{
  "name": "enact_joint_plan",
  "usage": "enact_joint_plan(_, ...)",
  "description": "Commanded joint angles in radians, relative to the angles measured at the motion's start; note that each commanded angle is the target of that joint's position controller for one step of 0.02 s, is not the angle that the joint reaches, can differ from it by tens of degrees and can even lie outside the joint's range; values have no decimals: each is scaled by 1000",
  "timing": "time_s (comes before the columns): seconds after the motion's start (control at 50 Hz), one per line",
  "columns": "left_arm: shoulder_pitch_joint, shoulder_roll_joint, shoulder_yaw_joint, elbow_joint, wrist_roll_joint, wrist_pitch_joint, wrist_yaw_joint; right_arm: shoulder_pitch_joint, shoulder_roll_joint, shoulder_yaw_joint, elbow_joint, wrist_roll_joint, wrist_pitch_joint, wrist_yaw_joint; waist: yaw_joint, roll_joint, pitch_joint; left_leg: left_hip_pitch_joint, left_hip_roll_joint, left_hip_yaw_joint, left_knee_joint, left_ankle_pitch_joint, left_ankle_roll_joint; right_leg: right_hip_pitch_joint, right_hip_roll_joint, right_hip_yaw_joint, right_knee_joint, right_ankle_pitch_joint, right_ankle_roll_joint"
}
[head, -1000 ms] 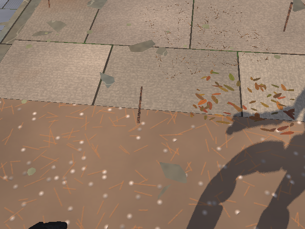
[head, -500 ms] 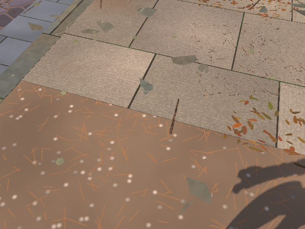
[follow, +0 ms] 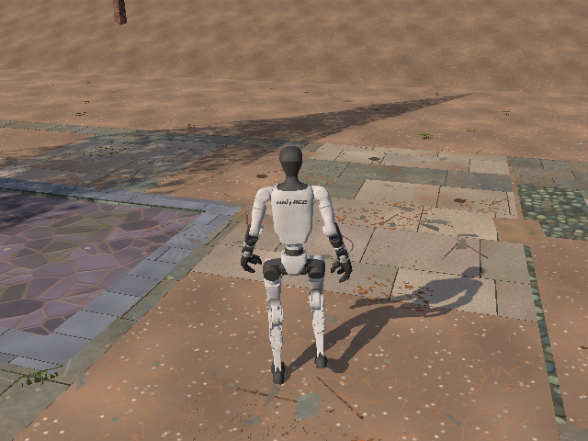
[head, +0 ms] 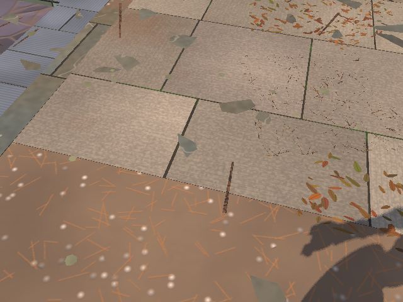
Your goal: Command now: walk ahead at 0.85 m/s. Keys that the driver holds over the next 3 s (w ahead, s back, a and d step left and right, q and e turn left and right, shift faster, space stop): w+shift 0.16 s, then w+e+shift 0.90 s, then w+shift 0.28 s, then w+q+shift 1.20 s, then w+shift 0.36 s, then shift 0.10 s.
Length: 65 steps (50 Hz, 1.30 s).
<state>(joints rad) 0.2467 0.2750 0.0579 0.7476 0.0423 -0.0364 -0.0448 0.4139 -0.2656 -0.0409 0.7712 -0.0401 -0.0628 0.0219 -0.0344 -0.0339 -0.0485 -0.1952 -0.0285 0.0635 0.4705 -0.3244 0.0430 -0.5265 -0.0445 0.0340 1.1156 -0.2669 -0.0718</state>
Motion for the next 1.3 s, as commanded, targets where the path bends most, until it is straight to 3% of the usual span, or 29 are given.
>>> enact_joint_plan(0.02,-107,77,11,-102,4,-5,-25,17,-117,-23,-35,11,-35,-8,8,130,141,134,252,-397,-405,-248,133,-337,-67,0,-4,115,35)
enact_joint_plan(0.12,-298,42,-12,-164,-9,0,-33,100,-104,-20,25,25,-45,-6,-22,100,193,161,203,-195,-458,88,136,-310,-45,-77,-271,252,48)
enact_joint_plan(0.2,-380,36,-25,-191,-15,-1,-38,122,-131,-22,74,24,-51,-12,-29,98,214,252,240,-70,-508,389,125,-191,-11,-150,-447,275,-20)
enact_joint_plan(0.26,-311,60,-17,-173,-10,5,-15,122,-168,-25,108,6,-46,-27,22,164,117,359,262,53,-283,1126,83,2,112,-220,-466,148,-90)
enact_joint_plan(0.3,7,115,11,-79,-13,1,-1,91,-215,-40,110,-13,-17,-47,177,206,-63,335,273,92,145,1382,54,320,187,-219,-464,44,-136)
enact_joint_plan(0.32,225,164,36,-10,-7,-2,13,44,-223,-43,88,-11,-10,-53,282,156,-156,132,239,100,468,1212,39,614,146,-130,-502,3,-158)
enact_joint_plan(0.34,273,262,66,14,6,2,29,63,-91,-13,35,9,-24,-29,207,-79,-224,-272,98,69,848,412,4,898,-95,301,-559,-334,-242)
enact_joint_plan(0.36,219,291,72,12,-15,5,21,53,-83,-7,-8,10,-51,-13,138,-181,-280,-509,-34,-93,1023,-90,-1,942,-226,840,-811,-470,-320)
enact_joint_plan(0.38,157,258,73,13,-17,5,21,-79,-115,-8,-48,10,-64,-15,141,-98,-126,-623,29,-166,1045,8,14,861,-200,783,-868,-378,-298)
enact_joint_plan(0.42,119,185,60,32,-25,-6,28,-134,-108,6,-60,-3,-77,-15,71,73,28,-527,115,-153,876,85,11,558,-139,549,-892,-147,-252)
enact_joint_plan(0.48,97,126,36,42,-40,-31,33,-144,-86,17,-85,-42,-23,-7,-11,41,99,-438,150,-141,745,9,-48,314,-38,407,-935,-56,-254)
enact_joint_plan(0.58,176,154,44,45,-43,-53,31,-458,-61,43,-205,-18,-9,15,66,26,205,-402,120,-53,334,311,-107,158,41,326,-1014,187,-211)
enact_joint_plan(0.68,257,192,59,71,-58,-49,41,-555,-78,45,-251,1,-17,12,126,-7,120,-299,42,-53,100,442,-65,405,5,347,-913,617,-144)
enact_joint_plan(0.74,195,271,74,59,-44,-49,49,-297,-179,1,-190,13,-22,-23,-14,-27,-71,92,-11,-76,58,260,-36,445,10,349,-568,931,-75)
enact_joint_plan(0.76,134,278,76,47,-36,-55,41,-85,-227,-23,-140,16,-24,-46,-136,-23,-161,329,45,-98,73,183,-24,334,48,332,-331,845,-62)
enact_joint_plan(0.78,125,141,41,21,-28,-67,40,127,-293,-50,-110,-15,-26,-71,-187,112,-299,568,267,-314,84,-179,1,174,105,260,15,367,-68)
enact_joint_plan(0.8,260,27,4,-41,-92,-61,41,44,-353,-60,-121,-40,-26,-59,-42,473,-446,736,560,-914,-135,-346,113,-102,199,140,300,-237,-32)
enact_joint_plan(0.82,195,124,7,-10,-61,-41,54,-68,-258,-63,-138,-29,-15,-48,-48,293,-325,597,490,-922,-194,-519,125,-211,98,101,334,-117,-52)
enact_joint_plan(0.86,50,144,18,-11,-29,-20,31,-136,-117,-28,-111,-24,-14,-41,-41,67,-64,316,394,-567,-200,-211,96,-200,20,65,245,-7,-43)
enact_joint_plan(0.94,-59,45,-9,-92,-7,32,-14,-58,-62,-12,3,11,-47,-22,20,119,76,142,333,-234,-265,115,43,-235,-63,46,187,-2,-36)
enact_joint_plan(1.02,-192,50,-28,-182,-12,39,-39,-112,-81,-13,22,16,-72,-14,69,120,144,42,269,45,-340,372,6,-230,-65,-14,23,204,-29)
enact_joint_plan(1.1,-325,53,-45,-212,-6,30,-62,-20,-143,-20,65,11,-77,-21,42,51,214,62,232,196,-392,717,-12,-60,16,-169,-309,308,-83)
enact_joint_plan(1.14,-283,74,-40,-181,-2,20,-52,34,-202,-28,76,11,-61,-32,70,100,159,174,259,201,-291,1169,-8,54,102,-208,-363,254,-114)
enact_joint_plan(1.18,-64,130,-16,-103,3,9,-28,19,-269,-38,71,7,-29,-44,193,152,28,214,298,189,22,1411,14,299,168,-182,-392,124,-149)
enact_joint_plan(1.2,149,170,8,-30,3,6,-11,-22,-274,-37,56,4,-15,-48,289,158,-63,141,297,179,283,1356,30,529,168,-131,-461,101,-177)
enact_joint_plan(1.22,246,230,39,14,8,13,12,-24,-249,-37,54,-1,-10,-42,305,88,-106,-50,213,178,654,824,21,739,99,-11,-504,11,-194)
enact_joint_plan(1.24,136,340,61,-22,15,24,28,98,-96,-5,-15,15,-18,-23,102,-214,-204,-435,61,116,1074,-183,-29,993,-213,484,-545,49,-277)
enact_joint_plan(1.26,176,326,66,-49,-1,30,34,-1,-168,-8,-66,34,-35,-24,176,-85,-345,-569,38,-86,1169,-112,-18,1038,-264,724,-731,-76,-348)
enact_joint_plan(1.3,119,235,51,1,-11,7,50,-101,-152,1,-71,37,-47,-24,107,64,-13,-610,131,-94,1001,11,-7,704,-217,530,-845,-9,-278)
